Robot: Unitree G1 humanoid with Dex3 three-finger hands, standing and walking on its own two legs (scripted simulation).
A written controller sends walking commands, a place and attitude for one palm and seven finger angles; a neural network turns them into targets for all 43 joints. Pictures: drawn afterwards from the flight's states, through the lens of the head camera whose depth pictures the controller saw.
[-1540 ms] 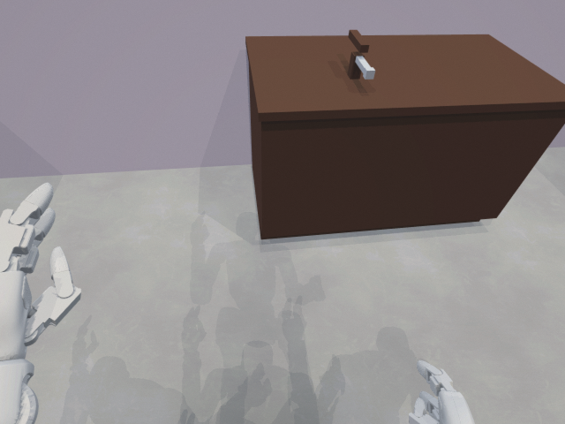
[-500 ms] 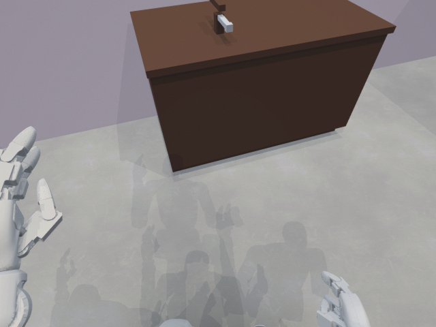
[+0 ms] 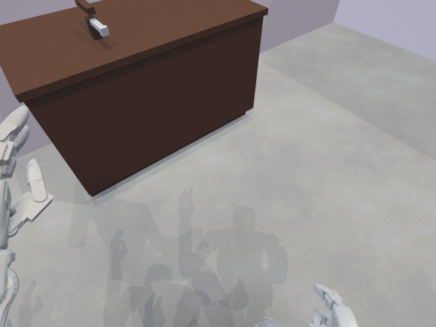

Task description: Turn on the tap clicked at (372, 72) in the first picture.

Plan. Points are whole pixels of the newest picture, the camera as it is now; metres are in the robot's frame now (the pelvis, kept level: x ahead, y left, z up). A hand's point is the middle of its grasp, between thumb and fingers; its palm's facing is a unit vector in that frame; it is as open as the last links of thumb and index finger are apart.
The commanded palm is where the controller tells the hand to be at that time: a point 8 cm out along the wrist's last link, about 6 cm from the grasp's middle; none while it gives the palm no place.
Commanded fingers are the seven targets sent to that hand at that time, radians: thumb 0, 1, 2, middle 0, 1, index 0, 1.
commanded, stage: walk to a spot facing it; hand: left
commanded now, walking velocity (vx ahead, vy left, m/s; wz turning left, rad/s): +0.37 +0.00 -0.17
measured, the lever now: (104, 30) +1.05 +0.48 +0.05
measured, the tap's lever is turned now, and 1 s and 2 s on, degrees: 0 0 0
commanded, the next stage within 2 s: turn to face it in 1.04 s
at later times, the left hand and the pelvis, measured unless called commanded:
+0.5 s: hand (97, 127) +0.38 +0.22 +0.18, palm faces +0.37 -0.88 -0.31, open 7.5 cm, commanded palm +0.33 +0.26 +0.21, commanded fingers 0.00 0.90 0.90 -0.20 -0.30 -0.20 -0.30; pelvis +0.15 +0.00 +0.03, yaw -6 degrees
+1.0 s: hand (197, 54) +0.59 +0.08 +0.20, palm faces +0.16 -0.85 -0.50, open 7.5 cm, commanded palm +0.53 +0.15 +0.21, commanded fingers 0.00 0.90 0.90 -0.20 -0.30 -0.20 -0.30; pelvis +0.32 -0.09 +0.02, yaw -10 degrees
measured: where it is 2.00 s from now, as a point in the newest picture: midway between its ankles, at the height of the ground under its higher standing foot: (261, 278)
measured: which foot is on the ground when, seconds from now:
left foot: up 0.00-0.40, down 0.42-0.82, up 0.84-1.00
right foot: down 0.00-0.44, up 0.46-0.80, down 0.82-1.00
